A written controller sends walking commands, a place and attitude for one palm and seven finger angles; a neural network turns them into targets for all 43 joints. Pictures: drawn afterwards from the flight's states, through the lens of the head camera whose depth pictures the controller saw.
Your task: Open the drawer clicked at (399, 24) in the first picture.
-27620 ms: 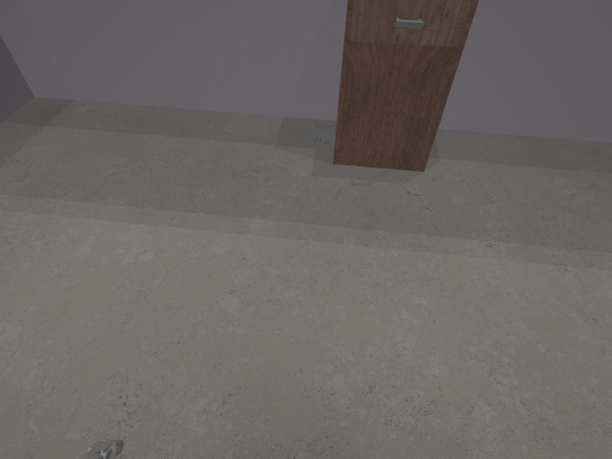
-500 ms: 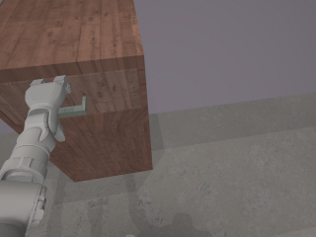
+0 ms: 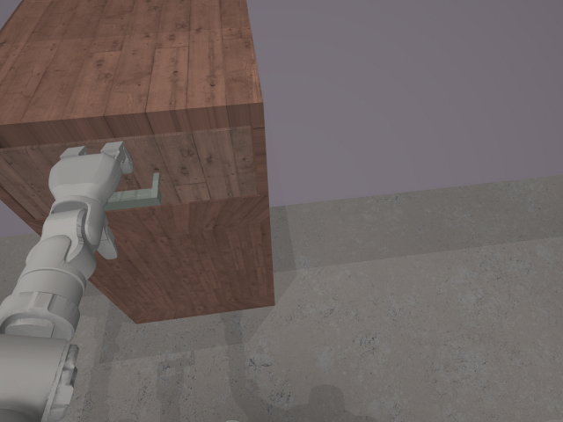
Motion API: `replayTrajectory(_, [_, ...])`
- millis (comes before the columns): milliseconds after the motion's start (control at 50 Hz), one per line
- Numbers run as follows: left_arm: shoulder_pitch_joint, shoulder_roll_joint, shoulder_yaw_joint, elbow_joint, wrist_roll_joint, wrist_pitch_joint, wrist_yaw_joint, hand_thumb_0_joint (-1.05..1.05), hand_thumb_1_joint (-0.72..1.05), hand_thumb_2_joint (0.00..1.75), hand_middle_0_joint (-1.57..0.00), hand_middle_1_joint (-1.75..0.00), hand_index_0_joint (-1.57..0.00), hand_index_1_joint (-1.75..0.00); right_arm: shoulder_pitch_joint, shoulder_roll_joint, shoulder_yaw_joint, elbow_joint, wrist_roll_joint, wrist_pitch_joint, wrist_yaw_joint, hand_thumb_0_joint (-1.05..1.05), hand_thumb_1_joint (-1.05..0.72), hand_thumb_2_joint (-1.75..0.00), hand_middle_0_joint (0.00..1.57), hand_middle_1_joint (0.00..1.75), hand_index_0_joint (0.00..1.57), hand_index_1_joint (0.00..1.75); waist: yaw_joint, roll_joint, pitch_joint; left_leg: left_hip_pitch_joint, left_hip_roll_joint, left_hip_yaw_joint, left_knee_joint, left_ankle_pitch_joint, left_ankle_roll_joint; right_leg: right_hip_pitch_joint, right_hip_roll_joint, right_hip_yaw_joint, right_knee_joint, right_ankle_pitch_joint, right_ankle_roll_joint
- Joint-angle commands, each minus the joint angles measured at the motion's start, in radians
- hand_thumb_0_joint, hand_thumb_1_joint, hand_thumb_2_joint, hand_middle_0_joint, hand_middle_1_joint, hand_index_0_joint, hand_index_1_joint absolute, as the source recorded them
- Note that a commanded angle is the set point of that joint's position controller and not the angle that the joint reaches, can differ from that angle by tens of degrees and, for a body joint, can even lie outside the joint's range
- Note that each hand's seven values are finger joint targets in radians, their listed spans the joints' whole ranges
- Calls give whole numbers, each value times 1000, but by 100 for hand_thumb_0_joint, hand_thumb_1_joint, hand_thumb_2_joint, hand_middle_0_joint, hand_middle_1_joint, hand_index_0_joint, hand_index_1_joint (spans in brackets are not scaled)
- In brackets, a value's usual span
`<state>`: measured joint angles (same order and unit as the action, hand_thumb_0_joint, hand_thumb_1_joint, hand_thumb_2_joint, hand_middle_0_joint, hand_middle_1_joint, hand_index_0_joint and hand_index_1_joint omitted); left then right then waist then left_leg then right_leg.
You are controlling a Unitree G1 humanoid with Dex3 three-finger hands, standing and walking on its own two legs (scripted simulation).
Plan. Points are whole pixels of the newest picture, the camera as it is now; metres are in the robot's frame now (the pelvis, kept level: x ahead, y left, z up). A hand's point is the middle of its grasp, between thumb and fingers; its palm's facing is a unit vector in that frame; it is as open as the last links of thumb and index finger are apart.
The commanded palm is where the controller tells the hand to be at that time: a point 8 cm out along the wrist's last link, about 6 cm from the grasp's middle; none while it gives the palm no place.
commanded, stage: re-aim the fingers above the handle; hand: left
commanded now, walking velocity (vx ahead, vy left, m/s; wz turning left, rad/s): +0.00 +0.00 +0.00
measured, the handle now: (131, 190) +0.50 +0.28 +0.00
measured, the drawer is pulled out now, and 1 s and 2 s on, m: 0.00 0.00 0.00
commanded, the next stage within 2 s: lower the fingers behind the handle in 0.22 s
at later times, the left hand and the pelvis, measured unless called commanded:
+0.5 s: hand (107, 207) +0.43 +0.28 +0.04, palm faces -0.11 -0.04 -0.99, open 13.8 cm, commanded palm +0.42 +0.27 +0.10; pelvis +0.00 +0.01 +0.00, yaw -1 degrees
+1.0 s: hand (115, 211) +0.44 +0.28 +0.02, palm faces -0.09 -0.03 -1.00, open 13.8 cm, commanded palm +0.42 +0.27 +0.07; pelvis -0.01 +0.01 -0.01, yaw -1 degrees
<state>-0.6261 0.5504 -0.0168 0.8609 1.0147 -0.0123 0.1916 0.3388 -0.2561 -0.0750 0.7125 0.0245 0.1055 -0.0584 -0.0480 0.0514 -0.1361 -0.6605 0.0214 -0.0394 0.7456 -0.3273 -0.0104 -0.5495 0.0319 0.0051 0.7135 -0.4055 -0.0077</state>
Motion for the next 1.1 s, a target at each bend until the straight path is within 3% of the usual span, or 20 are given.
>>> replayTrajectory(0, [-506,203,39,-213,-1,-41,32,0,-50,30,-30,-120,-30,-120,57,-150,-42,-72,1,-30,-21,0,-90,-90,20,30,20,30,-64,21,-267,322,-41,56,-34,301,64,-3,34,-29,-95,343,-19])
replayTrajectory(40, [-505,212,56,-206,9,-38,48,0,-50,30,-30,-120,-30,-120,52,-144,-36,-76,0,-29,-15,0,-90,-90,20,30,20,30,-41,59,-285,321,-44,54,-40,313,58,-2,35,-37,-81,329,-27])
replayTrajectory(60, [-511,263,102,-202,17,-37,58,0,-50,30,-30,-120,-30,-120,51,-149,-34,-72,-4,-27,-14,0,-90,-90,20,30,20,30,-26,66,-309,316,-42,56,-38,330,56,17,34,-34,-77,340,-30])
replayTrajectory(80, [-512,266,104,-198,31,-32,71,0,-50,30,-30,-120,-30,-120,49,-142,-30,-78,-3,-24,-10,0,-90,-90,20,30,20,30,-17,76,-344,321,-46,58,-35,345,55,23,35,-32,-67,356,-27])
replayTrajectory(200, [-399,351,187,-98,44,42,101,0,-50,30,-30,-120,-30,-120,34,-148,-23,-105,-9,-10,2,0,-90,-90,20,30,20,30,29,17,-379,232,-46,81,-35,362,49,126,30,-30,-45,434,-23])
replayTrajectory(240, [-385,290,135,-87,43,58,86,0,-50,30,-30,-120,-30,-120,37,-149,-26,-114,-5,-12,7,0,-90,-90,20,30,20,30,15,7,-360,236,-44,87,-38,365,51,118,30,-34,-56,445,-20])
replayTrajectory(340, [-388,244,88,-121,17,17,20,0,-50,30,-30,-120,-30,-120,55,-159,-38,-112,-1,-15,-3,0,-90,-90,20,30,20,30,-27,-65,-340,264,-41,82,-35,346,64,107,30,-25,-81,452,-9])
replayTrajectory(380, [-409,196,46,-157,7,-24,-1,0,-50,30,-30,-120,-30,-120,59,-155,-41,-105,0,-15,-9,0,-90,-90,20,30,20,30,-45,-45,-316,281,-42,77,-34,333,67,70,29,-21,-90,428,-8])
replayTrajectory(400, [-431,215,58,-171,7,-45,-2,0,-50,30,-30,-120,-30,-120,63,-157,-42,-98,-3,-17,-12,0,-90,-90,20,30,20,30,-48,-23,-291,283,-39,71,-32,316,66,39,30,-25,-87,392,-13])
replayTrajectory(480, [-471,230,81,-233,25,-111,34,0,-50,30,-30,-120,-30,-120,69,-144,-45,-87,-7,-19,-13,0,-90,-90,20,30,20,30,-38,69,-306,303,-39,54,-16,318,59,-33,39,-30,-62,323,-25])
replayTrajectory(520, [-445,255,124,-216,37,-116,76,0,-50,30,-30,-120,-30,-120,71,-142,-47,-84,-11,-21,-9,0,-90,-90,20,30,20,30,-22,80,-320,295,-38,48,0,333,54,-59,44,-36,-40,311,-31])
replayTrajectory(580, [-451,263,143,-194,54,-91,137,0,-50,30,-30,-120,-30,-120,78,-140,-47,-79,-14,-25,4,0,-90,-90,20,30,20,30,-14,108,-364,283,-37,47,15,352,48,-72,47,-43,-13,313,-34])
replayTrajectory(640, [-470,258,139,-136,63,-28,178,0,-50,30,-30,-120,-30,-120,84,-147,-48,-72,-19,-27,14,0,-90,-90,20,30,20,30,-19,79,-391,256,-35,52,28,347,46,-70,47,-48,2,320,-31])
replayTrajectory(700, [-451,299,160,-82,61,30,180,0,-50,30,-30,-120,-30,-120,89,-156,-42,-72,-20,-21,18,0,-90,-90,20,30,20,30,-8,51,-431,227,-35,61,29,349,47,-18,44,-44,8,356,-27])
replayTrajectory(760, [-471,253,111,-58,52,53,150,0,-50,30,-30,-120,-30,-120,92,-158,-40,-73,-19,-19,16,0,-90,-90,20,30,20,30,-34,23,-426,221,-33,65,27,344,52,-3,42,-40,-9,375,-21])
replayTrajectory(860, [-458,262,98,-28,42,9,88,0,-50,30,-30,-120,-30,-120,99,-161,-34,-69,-17,-18,-2,0,-90,-90,20,30,20,30,-56,-22,-351,180,-32,63,25,281,62,-15,38,-28,-31,355,-15])
replayTrajectory(900, [-457,255,91,-48,50,-29,83,0,-50,30,-30,-120,-30,-120,102,-156,-37,-71,-18,-20,-8,0,-90,-90,20,30,20,30,-56,13,-331,181,-33,63,31,265,62,-51,39,-27,-23,328,-17])
replayTrajectory(980, [-397,256,117,-67,52,-81,100,0,-50,30,-30,-120,-30,-120,108,-147,-40,-71,-19,-20,-5,0,-90,-90,20,30,20,30,-33,40,-359,189,-29,57,46,294,57,-82,46,-33,2,318,-24])
replayTrajectory(1040, [-377,206,87,-28,50,-78,120,0,-50,30,-30,-120,-30,-120,111,-149,-43,-69,-20,-23,7,0,-90,-90,20,30,20,30,-44,48,-295,153,-28,58,54,250,52,-141,48,-42,5,265,-26])
replayTrajectory(1080, [-423,243,109,-28,57,-75,139,0,-50,30,-30,-120,-30,-120,118,-155,-45,-66,-16,-22,7,0,-90,-90,20,30,20,30,-51,7,-330,134,-28,55,61,227,58,-139,46,-34,10,254,-19])
